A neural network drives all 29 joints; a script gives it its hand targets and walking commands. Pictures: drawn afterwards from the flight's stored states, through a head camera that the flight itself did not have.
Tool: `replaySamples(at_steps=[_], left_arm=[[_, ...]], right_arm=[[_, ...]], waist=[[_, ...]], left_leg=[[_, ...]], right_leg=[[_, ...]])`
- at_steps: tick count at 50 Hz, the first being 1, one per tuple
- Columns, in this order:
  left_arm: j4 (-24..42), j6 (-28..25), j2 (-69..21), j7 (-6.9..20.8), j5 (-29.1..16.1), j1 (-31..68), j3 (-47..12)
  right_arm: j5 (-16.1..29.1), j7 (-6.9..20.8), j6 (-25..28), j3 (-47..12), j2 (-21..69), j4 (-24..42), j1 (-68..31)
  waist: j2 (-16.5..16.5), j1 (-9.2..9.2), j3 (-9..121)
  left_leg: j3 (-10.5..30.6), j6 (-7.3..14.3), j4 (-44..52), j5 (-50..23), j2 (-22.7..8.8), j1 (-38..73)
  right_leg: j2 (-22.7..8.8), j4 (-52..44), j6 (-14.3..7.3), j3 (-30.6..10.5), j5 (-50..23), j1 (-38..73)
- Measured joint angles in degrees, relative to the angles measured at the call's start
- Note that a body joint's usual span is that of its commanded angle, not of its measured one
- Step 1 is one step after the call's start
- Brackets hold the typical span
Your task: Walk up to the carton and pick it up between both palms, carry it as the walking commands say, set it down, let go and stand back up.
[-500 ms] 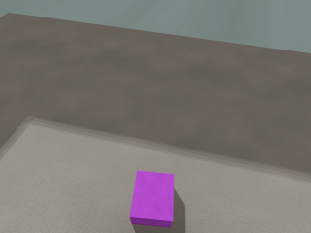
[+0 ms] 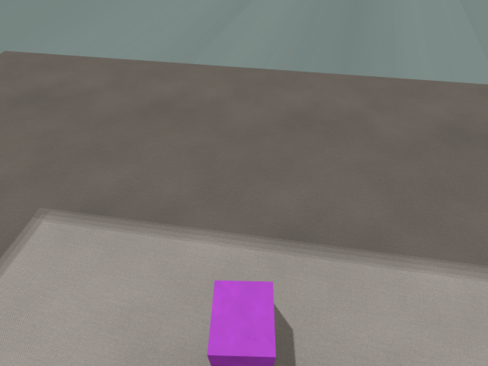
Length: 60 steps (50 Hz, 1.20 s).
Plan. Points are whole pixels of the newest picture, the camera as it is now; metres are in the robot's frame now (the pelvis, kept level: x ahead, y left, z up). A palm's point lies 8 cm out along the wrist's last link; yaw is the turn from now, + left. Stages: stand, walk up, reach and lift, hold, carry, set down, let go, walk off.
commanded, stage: walk up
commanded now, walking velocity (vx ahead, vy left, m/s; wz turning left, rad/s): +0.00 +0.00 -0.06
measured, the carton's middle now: (242, 323) +0.43 +0.04 -0.70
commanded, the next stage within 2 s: stand in 0.40 s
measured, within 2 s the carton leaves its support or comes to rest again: neither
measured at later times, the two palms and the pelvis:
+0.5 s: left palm out of the picture +0.02 +0.22 -0.15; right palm out of the picture -0.01 -0.22 -0.15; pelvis +0.00 +0.00 +0.00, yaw -2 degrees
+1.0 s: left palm out of the picture +0.14 +0.22 -0.15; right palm out of the picture +0.14 -0.20 -0.15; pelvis -0.01 +0.01 -0.03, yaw +2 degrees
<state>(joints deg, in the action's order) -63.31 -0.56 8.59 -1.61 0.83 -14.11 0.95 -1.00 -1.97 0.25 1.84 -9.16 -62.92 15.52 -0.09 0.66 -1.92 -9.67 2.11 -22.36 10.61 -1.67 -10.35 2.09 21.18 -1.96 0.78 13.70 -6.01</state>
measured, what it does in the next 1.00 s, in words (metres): stands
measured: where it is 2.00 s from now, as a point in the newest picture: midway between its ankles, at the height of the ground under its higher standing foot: outside the picture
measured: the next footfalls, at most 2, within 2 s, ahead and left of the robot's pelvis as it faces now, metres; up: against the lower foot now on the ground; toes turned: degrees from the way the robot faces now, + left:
none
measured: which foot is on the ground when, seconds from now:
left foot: down 0.00-1.00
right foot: down 0.00-1.00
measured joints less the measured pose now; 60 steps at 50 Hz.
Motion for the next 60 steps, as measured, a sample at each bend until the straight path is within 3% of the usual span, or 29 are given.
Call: replaySamples(at_steps=[30, 33, 36, 40, 43, 49, 54, 60], left_arm=[[0.0, -0.1, 0.0, -0.5, 0.0, -1.1, -1.0], [10.5, 6.7, 1.3, -0.5, -2.9, 2.1, -2.8], [18.1, 18.1, 3.3, 0.4, -4.1, 11.3, -3.0], [25.2, 31.8, 4.6, 1.0, -3.9, 17.5, -3.6], [29.4, 36.1, 2.9, 1.4, -1.3, 15.5, -2.4], [35.6, 33.1, -0.6, 2.7, 2.4, 9.7, -0.4], [38.6, 29.0, -0.1, 3.3, 2.1, 11.0, 0.3], [39.8, 27.7, 1.8, 3.9, 1.1, 15.1, 0.9]], right_arm=[[0.1, -0.1, -0.4, 0.0, 1.1, -0.5, 0.5], [4.1, -0.3, -5.9, -2.9, -0.4, 10.4, -1.4], [5.6, -1.1, -16.3, -3.6, -3.1, 18.9, -10.0], [6.1, -0.9, -30.4, -2.1, -3.5, 24.0, -17.9], [3.8, 0.3, -34.7, -1.2, -1.4, 26.8, -17.6], [-1.5, 1.9, -31.3, 2.1, 3.2, 32.5, -12.0], [-0.6, 2.9, -26.9, 3.3, 3.3, 36.4, -11.7], [1.3, 3.0, -26.0, 2.6, 1.9, 39.1, -14.1]], waist=[[-0.3, -0.46, 0.4], [-0.3, -0.4, 2.4], [-0.3, -0.38, 1.1], [-0.4, -0.14, 2.1], [-0.4, -0.01, 2.6], [-0.2, 0.78, 2.7], [0.0, 1.33, 2.8], [-0.3, 1.39, 2.1]], left_leg=[[-2.4, 0.3, -0.4, 1.0, -0.1, 0.4], [0.0, 0.6, -7.7, 4.4, 0.5, -8.6], [1.4, 1.5, -13.5, 4.7, 0.7, -14.0], [2.5, 1.5, -15.5, 5.4, 1.2, -18.0], [2.9, 1.7, -14.4, 5.0, 1.5, -18.8], [4.4, 1.6, -16.9, 5.6, 1.8, -24.5], [5.6, 1.5, -24.0, 7.5, 1.9, -32.7], [6.2, 1.4, -30.6, 9.1, 1.8, -38.6]], right_leg=[[-0.1, 2.2, 0.5, -2.5, 0.9, -1.5], [-1.2, 9.5, 0.6, -0.5, 3.4, -10.0], [-1.7, 15.7, 0.8, 0.9, 5.8, -15.1], [-2.1, 17.5, 0.8, 1.8, 6.7, -18.5], [-2.0, 16.0, 1.0, 1.7, 6.0, -19.2], [-1.6, 18.2, 1.1, 0.9, 6.8, -24.3], [-1.2, 25.2, 1.4, 0.8, 9.2, -32.3], [-1.1, 32.4, 1.2, 1.0, 11.3, -38.2]])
